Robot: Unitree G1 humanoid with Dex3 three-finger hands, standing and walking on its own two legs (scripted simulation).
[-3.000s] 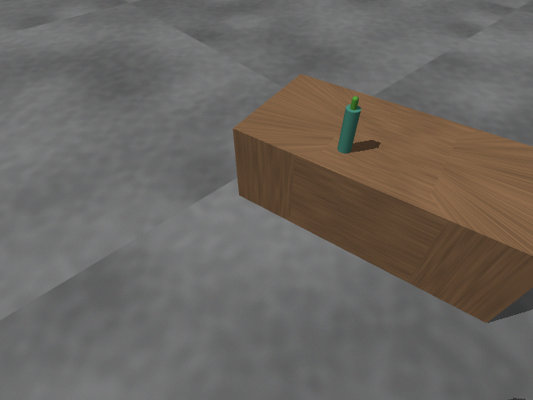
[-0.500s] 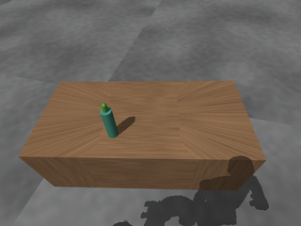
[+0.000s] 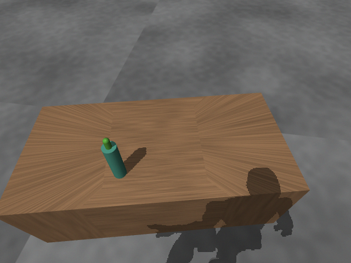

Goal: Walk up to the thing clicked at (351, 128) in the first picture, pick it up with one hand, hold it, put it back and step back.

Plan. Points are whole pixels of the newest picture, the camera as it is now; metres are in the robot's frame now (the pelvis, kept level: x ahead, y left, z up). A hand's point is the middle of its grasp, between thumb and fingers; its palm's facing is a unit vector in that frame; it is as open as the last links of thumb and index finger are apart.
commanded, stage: walk up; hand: left
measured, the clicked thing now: (113, 157) +0.52 +0.23 -0.21
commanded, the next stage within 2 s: stand in 1.14 s
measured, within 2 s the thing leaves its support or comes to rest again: neither
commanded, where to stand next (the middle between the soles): +0.08 +0.01 m, yaw +2 degrees
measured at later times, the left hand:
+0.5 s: hand out of the picture +0.12 +0.24 -0.12, palm faces +0.00 -0.94 -0.33, open 7.4 cm
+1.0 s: hand out of the picture +0.10 +0.25 -0.12, palm faces +0.01 -0.95 -0.32, open 7.4 cm
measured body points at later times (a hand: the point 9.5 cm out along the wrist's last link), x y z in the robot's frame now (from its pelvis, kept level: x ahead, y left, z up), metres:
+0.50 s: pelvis +0.01 -0.01 +0.03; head +0.02 -0.01 +0.48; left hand +0.12 +0.29 -0.10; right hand +0.11 -0.32 -0.10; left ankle +0.01 +0.12 -0.71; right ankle +0.05 -0.12 -0.71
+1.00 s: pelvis +0.02 +0.00 +0.03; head +0.04 +0.00 +0.48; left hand +0.10 +0.30 -0.10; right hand +0.10 -0.29 -0.10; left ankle +0.01 +0.12 -0.71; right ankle +0.05 -0.12 -0.71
